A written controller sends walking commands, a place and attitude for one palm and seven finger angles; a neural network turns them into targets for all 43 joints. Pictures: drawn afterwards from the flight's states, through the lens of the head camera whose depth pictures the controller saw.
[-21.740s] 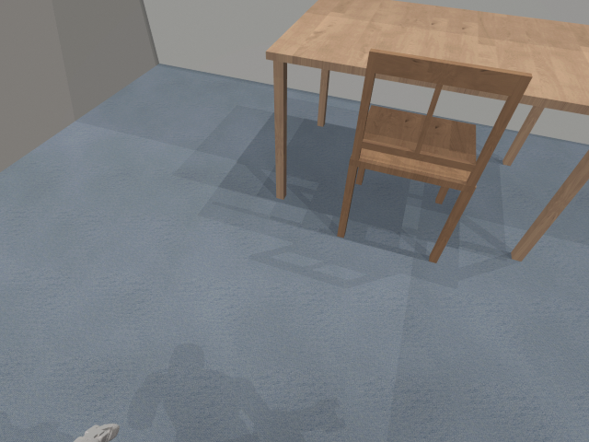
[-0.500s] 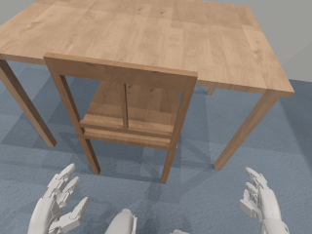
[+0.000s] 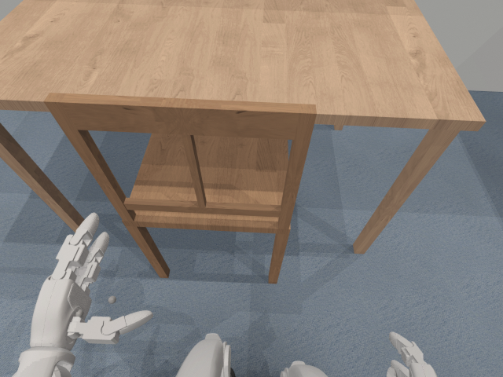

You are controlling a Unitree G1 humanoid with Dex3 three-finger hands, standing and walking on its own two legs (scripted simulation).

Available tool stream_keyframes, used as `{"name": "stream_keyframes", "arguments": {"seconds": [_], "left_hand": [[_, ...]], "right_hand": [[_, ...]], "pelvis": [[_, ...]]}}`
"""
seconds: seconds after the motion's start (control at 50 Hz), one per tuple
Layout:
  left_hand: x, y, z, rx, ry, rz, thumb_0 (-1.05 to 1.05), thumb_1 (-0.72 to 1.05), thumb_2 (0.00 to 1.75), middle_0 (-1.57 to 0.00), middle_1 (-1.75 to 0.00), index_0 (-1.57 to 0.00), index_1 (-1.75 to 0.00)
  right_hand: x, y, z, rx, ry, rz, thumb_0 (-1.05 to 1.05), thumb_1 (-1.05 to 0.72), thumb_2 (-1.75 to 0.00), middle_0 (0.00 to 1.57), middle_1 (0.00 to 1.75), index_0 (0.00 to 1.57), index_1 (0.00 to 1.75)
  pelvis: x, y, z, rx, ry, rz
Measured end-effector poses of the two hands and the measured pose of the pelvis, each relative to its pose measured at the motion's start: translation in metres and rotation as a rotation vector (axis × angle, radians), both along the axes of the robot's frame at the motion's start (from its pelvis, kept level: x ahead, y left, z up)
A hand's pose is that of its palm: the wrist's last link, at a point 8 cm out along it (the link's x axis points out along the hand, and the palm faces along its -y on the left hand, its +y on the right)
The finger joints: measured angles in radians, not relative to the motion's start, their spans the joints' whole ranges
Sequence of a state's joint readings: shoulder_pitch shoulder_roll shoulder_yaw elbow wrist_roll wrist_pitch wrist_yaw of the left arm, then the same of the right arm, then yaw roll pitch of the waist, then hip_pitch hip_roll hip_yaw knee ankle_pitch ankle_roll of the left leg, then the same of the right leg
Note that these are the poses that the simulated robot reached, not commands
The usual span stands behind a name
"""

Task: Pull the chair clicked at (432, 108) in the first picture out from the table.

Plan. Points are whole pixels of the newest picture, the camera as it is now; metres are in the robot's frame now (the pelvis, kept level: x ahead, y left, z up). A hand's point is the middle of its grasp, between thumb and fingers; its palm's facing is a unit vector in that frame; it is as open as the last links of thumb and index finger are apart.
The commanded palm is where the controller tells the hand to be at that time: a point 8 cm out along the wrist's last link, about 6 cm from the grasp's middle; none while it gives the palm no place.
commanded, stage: raise the hand toward the chair's back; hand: left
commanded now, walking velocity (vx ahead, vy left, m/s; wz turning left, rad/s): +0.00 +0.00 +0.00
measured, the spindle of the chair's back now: (195, 173) +0.51 +0.14 -0.04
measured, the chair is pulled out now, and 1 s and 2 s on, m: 0.00 0.00 0.00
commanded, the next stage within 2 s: aim the fingers beside a spindle in 1.12 s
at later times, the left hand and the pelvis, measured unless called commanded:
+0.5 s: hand (89, 303) +0.22 +0.23 +0.04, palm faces +0.00 -1.00 -0.03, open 16.9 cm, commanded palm +0.21 +0.29 +0.05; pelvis -0.01 +0.03 +0.01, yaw +1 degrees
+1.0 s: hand (88, 295) +0.23 +0.23 +0.05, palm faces +0.03 -1.00 -0.07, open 16.9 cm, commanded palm +0.20 +0.28 +0.05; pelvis -0.02 +0.02 +0.01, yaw +1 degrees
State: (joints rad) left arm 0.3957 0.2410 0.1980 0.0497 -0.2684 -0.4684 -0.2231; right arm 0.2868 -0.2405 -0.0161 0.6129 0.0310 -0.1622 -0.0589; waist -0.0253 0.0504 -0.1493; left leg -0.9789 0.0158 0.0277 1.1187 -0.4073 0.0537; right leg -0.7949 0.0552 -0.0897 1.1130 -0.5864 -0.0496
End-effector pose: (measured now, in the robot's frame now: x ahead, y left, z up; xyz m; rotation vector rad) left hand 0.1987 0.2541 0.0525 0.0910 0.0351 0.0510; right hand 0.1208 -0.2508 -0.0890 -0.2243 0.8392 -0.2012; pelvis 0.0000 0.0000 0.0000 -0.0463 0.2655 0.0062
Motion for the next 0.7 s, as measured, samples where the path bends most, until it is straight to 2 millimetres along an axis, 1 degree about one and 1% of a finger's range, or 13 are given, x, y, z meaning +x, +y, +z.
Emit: {"name": "stream_keyframes", "arguments": {"seconds": [0.08, 0.12, 0.16, 0.24, 0.28, 0.32, 0.36, 0.44, 0.48, 0.56, 0.6, 0.64, 0.7], "left_hand": [[0.002, -0.002, -0.025, -0.048, 0.075, -0.076, 0.00, -0.14, 0.46, -0.09, -0.13, -0.09, -0.14], [0.003, -0.002, -0.031, -0.072, 0.098, -0.084, 0.00, -0.19, 0.44, -0.09, -0.13, -0.09, -0.13], [0.004, 0.001, -0.026, -0.080, 0.077, -0.070, 0.00, -0.23, 0.42, -0.08, -0.12, -0.08, -0.12], [0.006, 0.012, 0.001, -0.051, -0.039, -0.018, 0.00, -0.33, 0.38, -0.08, -0.10, -0.08, -0.11], [0.007, 0.019, 0.009, -0.033, -0.076, -0.006, 0.00, -0.37, 0.36, -0.07, -0.10, -0.07, -0.10], [0.007, 0.025, 0.008, -0.028, -0.066, -0.010, 0.00, -0.41, 0.35, -0.07, -0.09, -0.07, -0.10], [0.007, 0.028, -0.001, -0.038, -0.015, -0.026, -0.01, -0.44, 0.33, -0.06, -0.09, -0.06, -0.09], [0.002, 0.030, -0.016, -0.071, 0.084, -0.051, -0.01, -0.47, 0.32, -0.06, -0.08, -0.06, -0.09], [-0.001, 0.031, -0.013, -0.071, 0.076, -0.048, -0.01, -0.48, 0.31, -0.06, -0.08, -0.06, -0.08], [-0.002, 0.038, 0.008, -0.031, -0.032, -0.026, -0.01, -0.49, 0.31, -0.06, -0.08, -0.06, -0.08], [0.000, 0.042, 0.014, -0.009, -0.070, -0.021, -0.01, -0.50, 0.31, -0.06, -0.08, -0.06, -0.08], [0.004, 0.045, 0.013, -0.002, -0.065, -0.027, -0.01, -0.50, 0.31, -0.06, -0.08, -0.06, -0.08], [0.007, 0.045, 0.003, -0.024, 0.006, -0.046, -0.01, -0.50, 0.31, -0.06, -0.08, -0.06, -0.08]], "right_hand": [[0.016, -0.004, 0.004, -0.045, -0.031, 0.004, 0.02, -0.90, -0.90, 0.20, 0.30, 0.20, 0.30], [0.026, -0.001, 0.010, -0.058, -0.061, 0.007, 0.02, -0.90, -0.90, 0.20, 0.30, 0.20, 0.30], [0.036, 0.005, 0.017, -0.064, -0.094, 0.016, 0.02, -0.90, -0.90, 0.20, 0.29, 0.20, 0.30], [0.057, 0.024, 0.030, -0.048, -0.151, 0.058, 0.02, -0.90, -0.90, 0.20, 0.29, 0.20, 0.30], [0.065, 0.035, 0.034, -0.031, -0.172, 0.085, 0.02, -0.90, -0.90, 0.20, 0.29, 0.20, 0.30], [0.071, 0.045, 0.036, -0.013, -0.187, 0.107, 0.01, -0.90, -0.90, 0.20, 0.29, 0.20, 0.30], [0.073, 0.054, 0.038, 0.001, -0.195, 0.125, 0.01, -0.90, -0.90, 0.20, 0.29, 0.20, 0.30], [0.069, 0.064, 0.041, 0.009, -0.191, 0.144, 0.01, -0.90, -0.90, 0.20, 0.30, 0.20, 0.30], [0.064, 0.066, 0.042, 0.002, -0.182, 0.147, 0.01, -0.90, -0.90, 0.20, 0.30, 0.20, 0.30], [0.049, 0.064, 0.039, -0.011, -0.150, 0.152, 0.01, -0.90, -0.90, 0.20, 0.30, 0.20, 0.30], [0.042, 0.061, 0.035, -0.014, -0.129, 0.150, 0.01, -0.90, -0.90, 0.20, 0.30, 0.20, 0.30], [0.034, 0.056, 0.031, -0.015, -0.108, 0.138, 0.01, -0.90, -0.90, 0.20, 0.30, 0.20, 0.30], [0.021, 0.049, 0.028, -0.014, -0.086, 0.104, 0.01, -0.90, -0.90, 0.20, 0.30, 0.20, 0.30]], "pelvis": [[0.000, 0.009, -0.005, -0.010, 0.018, 0.003], [0.000, 0.012, -0.005, -0.013, 0.019, 0.001], [0.002, 0.015, -0.003, -0.015, 0.015, 0.001], [0.003, 0.021, 0.001, -0.022, 0.001, 0.008], [0.003, 0.023, 0.002, -0.027, -0.004, 0.013], [0.002, 0.026, 0.002, -0.031, -0.008, 0.017], [0.000, 0.028, 0.003, -0.034, -0.013, 0.021], [-0.004, 0.032, 0.005, -0.039, -0.027, 0.023], [-0.006, 0.033, 0.007, -0.040, -0.033, 0.022], [-0.009, 0.034, 0.007, -0.040, -0.042, 0.022], [-0.011, 0.034, 0.006, -0.040, -0.043, 0.024], [-0.014, 0.034, 0.005, -0.040, -0.044, 0.025], [-0.017, 0.033, 0.006, -0.039, -0.047, 0.023]]}}
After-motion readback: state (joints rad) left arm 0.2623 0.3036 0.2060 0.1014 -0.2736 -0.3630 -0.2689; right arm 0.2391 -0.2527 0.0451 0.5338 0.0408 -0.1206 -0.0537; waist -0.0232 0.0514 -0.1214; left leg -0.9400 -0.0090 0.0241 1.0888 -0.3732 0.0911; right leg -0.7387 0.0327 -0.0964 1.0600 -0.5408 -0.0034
